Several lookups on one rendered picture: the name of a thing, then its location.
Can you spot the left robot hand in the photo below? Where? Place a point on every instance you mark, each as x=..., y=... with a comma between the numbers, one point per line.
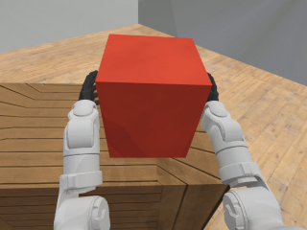
x=88, y=88

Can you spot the robot right upper arm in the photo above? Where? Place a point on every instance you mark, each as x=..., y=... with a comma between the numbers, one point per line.
x=253, y=208

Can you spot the right robot hand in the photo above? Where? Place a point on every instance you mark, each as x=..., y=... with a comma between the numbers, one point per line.
x=213, y=95

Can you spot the robot left upper arm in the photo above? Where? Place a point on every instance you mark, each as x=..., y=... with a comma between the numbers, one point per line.
x=83, y=213

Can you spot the left robot forearm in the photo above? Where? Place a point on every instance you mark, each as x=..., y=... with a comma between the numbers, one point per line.
x=81, y=149

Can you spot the right robot forearm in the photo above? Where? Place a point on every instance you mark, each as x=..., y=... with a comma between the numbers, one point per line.
x=237, y=168

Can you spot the pedestal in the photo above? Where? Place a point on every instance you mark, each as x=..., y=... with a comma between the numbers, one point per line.
x=142, y=193

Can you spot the carton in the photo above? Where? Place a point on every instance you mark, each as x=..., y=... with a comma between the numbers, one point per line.
x=152, y=91

